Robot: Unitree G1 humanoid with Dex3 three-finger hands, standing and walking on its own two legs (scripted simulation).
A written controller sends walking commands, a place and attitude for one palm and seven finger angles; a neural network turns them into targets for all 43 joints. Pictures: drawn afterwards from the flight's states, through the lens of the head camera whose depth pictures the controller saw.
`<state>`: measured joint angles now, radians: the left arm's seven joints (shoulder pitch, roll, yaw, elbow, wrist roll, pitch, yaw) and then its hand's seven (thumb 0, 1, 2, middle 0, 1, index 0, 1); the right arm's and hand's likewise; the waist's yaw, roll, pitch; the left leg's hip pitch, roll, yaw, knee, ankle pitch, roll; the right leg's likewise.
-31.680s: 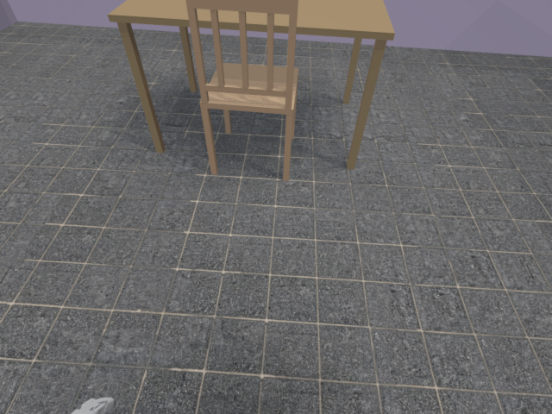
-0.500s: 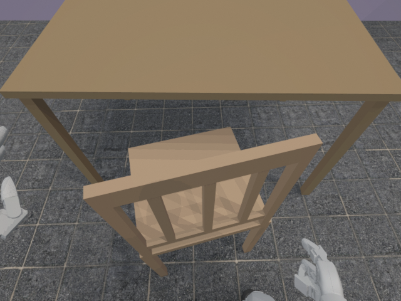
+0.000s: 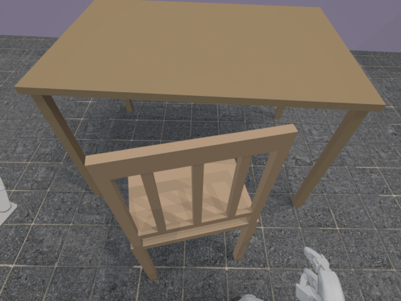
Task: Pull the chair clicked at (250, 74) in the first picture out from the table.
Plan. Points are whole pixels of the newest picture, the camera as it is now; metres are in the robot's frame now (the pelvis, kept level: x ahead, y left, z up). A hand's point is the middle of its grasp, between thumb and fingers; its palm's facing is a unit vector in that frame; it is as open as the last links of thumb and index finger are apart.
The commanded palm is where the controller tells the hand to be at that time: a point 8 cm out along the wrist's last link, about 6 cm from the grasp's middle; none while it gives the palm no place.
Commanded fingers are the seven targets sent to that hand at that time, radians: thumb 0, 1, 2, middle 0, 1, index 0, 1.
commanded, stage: step back with the hand held close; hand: left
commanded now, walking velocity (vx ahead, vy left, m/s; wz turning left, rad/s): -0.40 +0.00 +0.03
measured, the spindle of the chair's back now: (197, 196) +0.37 +0.04 -0.08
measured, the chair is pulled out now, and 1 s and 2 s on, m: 0.22 0.22 0.22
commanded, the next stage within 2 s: stop stepping back and stand still in 1.06 s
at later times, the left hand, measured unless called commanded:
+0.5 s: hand out of the picture +0.16 +0.28 +0.18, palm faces +0.47 -0.71 -0.52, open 7.4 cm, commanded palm +0.08 +0.31 +0.19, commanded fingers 0.00 0.90 0.90 -0.20 -0.30 -0.20 -0.30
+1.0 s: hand out of the picture +0.09 +0.28 +0.17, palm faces +0.37 -0.73 -0.57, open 7.4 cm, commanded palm +0.02 +0.31 +0.19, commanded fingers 0.00 0.90 0.90 -0.20 -0.30 -0.20 -0.30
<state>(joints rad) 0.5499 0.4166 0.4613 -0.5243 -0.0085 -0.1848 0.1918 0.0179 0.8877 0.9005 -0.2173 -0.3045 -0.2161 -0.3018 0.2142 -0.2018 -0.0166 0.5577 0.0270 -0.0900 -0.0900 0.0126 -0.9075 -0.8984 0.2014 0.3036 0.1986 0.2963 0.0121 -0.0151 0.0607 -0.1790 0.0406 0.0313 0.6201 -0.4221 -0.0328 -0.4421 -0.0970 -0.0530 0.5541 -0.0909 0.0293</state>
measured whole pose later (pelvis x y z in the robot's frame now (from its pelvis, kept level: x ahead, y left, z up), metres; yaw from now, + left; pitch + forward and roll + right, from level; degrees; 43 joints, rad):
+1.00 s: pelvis -0.11 +0.00 +0.01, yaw +3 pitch +3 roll -1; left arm 0.65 0.49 0.53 -0.61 -0.04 -0.26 0.15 0.02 0.89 0.90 -0.22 -0.30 -0.22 -0.30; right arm 0.13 -0.15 -0.05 0.64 0.00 -0.16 -0.06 0.01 -0.91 -0.90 0.20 0.30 0.20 0.30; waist 0.00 -0.07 0.11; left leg -0.35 0.06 0.04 0.56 -0.26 -0.01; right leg -0.56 0.00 -0.01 1.01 -0.45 0.02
